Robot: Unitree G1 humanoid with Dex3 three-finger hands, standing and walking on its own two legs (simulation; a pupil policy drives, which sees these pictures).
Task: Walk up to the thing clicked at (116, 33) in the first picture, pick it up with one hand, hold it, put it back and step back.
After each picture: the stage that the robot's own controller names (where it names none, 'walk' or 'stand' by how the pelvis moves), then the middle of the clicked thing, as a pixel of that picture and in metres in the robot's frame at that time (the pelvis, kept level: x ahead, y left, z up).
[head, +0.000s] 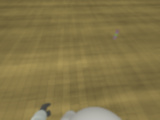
stand; (116, 34) +2.06 -0.62 -0.66
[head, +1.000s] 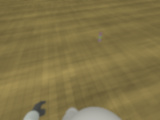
walk; (100, 37) +1.99 -0.09 -0.63
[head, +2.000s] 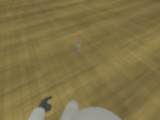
walk; (78, 45) +1.39 +0.31 -0.65
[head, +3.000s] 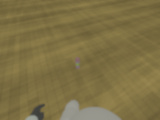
walk; (77, 63) +0.90 +0.26 -0.65
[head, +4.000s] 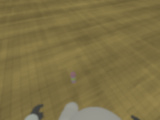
walk; (73, 77) +0.59 +0.23 -0.62
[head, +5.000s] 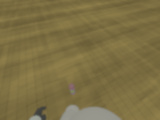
stand; (72, 89) +0.42 +0.22 -0.63
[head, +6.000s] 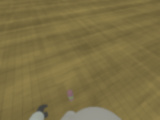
stand; (70, 95) +0.37 +0.21 -0.65
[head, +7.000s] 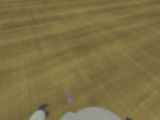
stand; (69, 97) +0.34 +0.20 -0.66
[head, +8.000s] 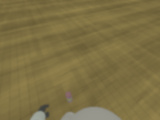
stand; (69, 97) +0.34 +0.22 -0.66
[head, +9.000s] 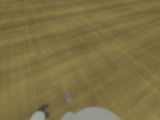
stand; (68, 97) +0.33 +0.23 -0.66
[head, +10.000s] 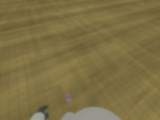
stand; (68, 97) +0.33 +0.23 -0.66
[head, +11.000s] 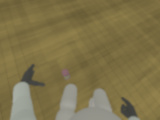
go down; (66, 74) +0.38 +0.22 -0.47
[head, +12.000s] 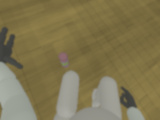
go down; (64, 60) +0.42 +0.24 -0.28
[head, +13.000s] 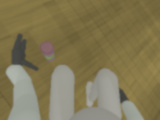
close in; (49, 53) +0.41 +0.27 -0.18
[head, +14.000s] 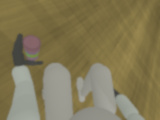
close; (32, 50) +0.41 +0.28 -0.15
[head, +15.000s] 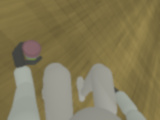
lift; (32, 53) +0.38 +0.28 -0.16
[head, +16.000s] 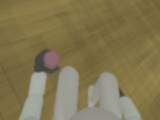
lift; (51, 62) +0.32 +0.27 -0.06
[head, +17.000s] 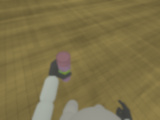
hold; (64, 69) +0.32 +0.17 +0.08
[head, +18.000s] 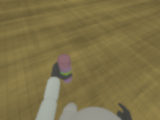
hold; (66, 70) +0.32 +0.17 +0.04
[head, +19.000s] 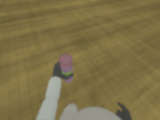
hold; (67, 70) +0.32 +0.16 +0.05
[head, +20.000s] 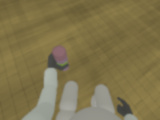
crouch; (62, 60) +0.39 +0.19 -0.03
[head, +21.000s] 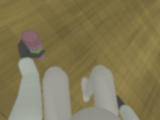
lower; (36, 48) +0.43 +0.27 -0.15
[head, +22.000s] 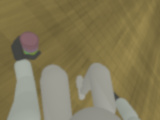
lower; (30, 48) +0.42 +0.28 -0.16
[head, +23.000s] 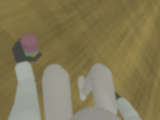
lower; (31, 50) +0.40 +0.29 -0.16
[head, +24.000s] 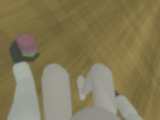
lower; (29, 50) +0.40 +0.30 -0.16
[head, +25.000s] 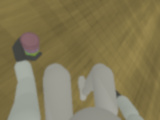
rest; (32, 49) +0.40 +0.29 -0.15
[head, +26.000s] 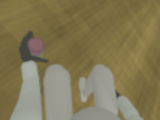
withdraw; (37, 51) +0.40 +0.27 -0.17
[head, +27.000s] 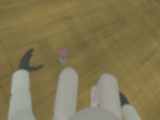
walk; (63, 57) +0.43 +0.23 -0.23
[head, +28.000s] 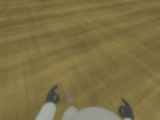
stand; (69, 97) +0.34 +0.19 -0.59
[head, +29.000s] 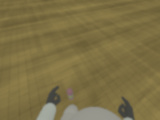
stand; (70, 94) +0.37 +0.20 -0.60
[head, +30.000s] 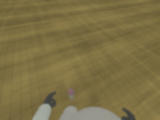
stand; (71, 94) +0.37 +0.19 -0.62
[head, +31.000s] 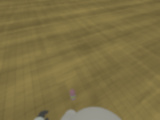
walk; (72, 95) +0.39 +0.19 -0.65
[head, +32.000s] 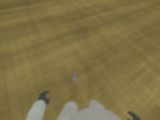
walk; (74, 76) +0.51 +0.15 -0.64
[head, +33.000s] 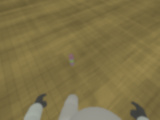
walk; (71, 59) +0.78 +0.30 -0.62
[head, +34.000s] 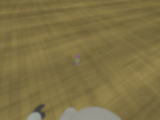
stand; (77, 59) +1.00 +0.23 -0.64
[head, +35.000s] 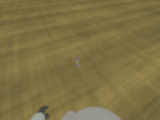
stand; (77, 61) +1.01 +0.23 -0.66
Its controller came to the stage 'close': yes
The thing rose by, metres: 0.68
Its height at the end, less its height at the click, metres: +0.00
